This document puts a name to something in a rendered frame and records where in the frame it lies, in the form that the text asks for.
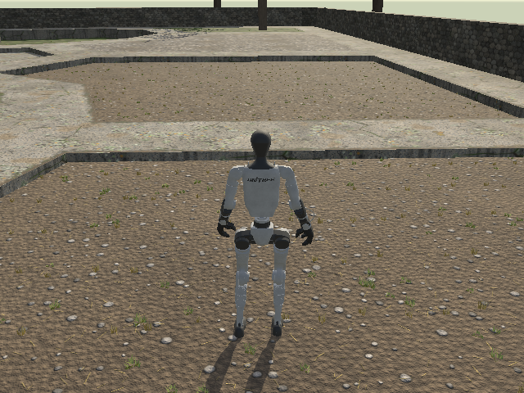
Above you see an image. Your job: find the right robot hand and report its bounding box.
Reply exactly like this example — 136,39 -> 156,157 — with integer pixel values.
296,226 -> 314,246

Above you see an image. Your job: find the right robot forearm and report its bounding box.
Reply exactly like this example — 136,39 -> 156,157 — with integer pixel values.
294,198 -> 311,230

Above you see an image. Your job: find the robot torso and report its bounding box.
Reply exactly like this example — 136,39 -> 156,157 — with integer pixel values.
242,161 -> 281,246

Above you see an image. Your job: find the left robot upper arm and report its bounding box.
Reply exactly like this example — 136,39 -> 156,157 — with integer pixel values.
224,165 -> 244,210

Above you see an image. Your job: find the left robot forearm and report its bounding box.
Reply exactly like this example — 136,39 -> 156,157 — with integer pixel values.
219,198 -> 232,225

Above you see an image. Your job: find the right robot upper arm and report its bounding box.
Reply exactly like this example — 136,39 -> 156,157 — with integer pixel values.
278,165 -> 302,210

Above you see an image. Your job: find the right robot shin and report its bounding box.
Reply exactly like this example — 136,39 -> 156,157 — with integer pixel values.
273,270 -> 286,325

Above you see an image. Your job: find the left robot hand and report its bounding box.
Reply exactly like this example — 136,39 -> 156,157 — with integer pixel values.
217,222 -> 236,237

